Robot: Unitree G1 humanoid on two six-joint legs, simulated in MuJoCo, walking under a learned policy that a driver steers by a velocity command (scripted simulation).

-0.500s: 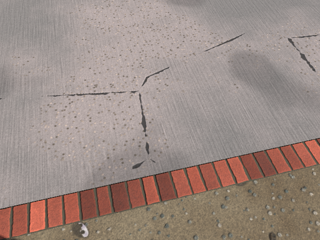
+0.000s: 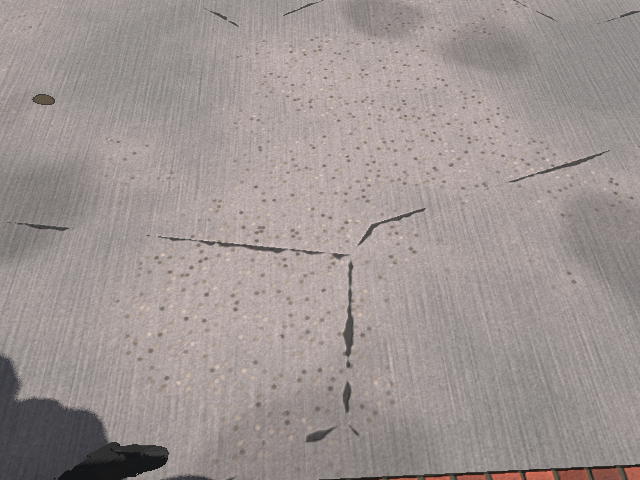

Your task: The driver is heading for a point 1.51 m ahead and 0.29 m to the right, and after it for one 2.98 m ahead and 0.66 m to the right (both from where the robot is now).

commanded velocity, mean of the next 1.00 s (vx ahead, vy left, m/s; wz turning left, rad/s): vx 0.50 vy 0.00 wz -0.25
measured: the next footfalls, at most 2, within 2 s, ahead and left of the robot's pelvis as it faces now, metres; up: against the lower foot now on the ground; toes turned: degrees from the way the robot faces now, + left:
left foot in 0.46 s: +0.35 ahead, +0.11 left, +0.00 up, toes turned -3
right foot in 1.14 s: +0.66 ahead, -0.23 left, -0.13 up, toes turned -30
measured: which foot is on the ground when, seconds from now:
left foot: down 0.00-0.02, up 0.04-0.44, down 0.46-1.00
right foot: down 0.00-0.46, up 0.48-1.00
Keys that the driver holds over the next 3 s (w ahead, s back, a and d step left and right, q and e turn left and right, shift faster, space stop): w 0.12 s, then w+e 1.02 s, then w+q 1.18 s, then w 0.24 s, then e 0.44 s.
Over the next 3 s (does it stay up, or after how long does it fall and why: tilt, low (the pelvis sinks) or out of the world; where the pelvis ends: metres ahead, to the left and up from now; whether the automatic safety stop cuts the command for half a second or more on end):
stays up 1.39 -0.24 -0.11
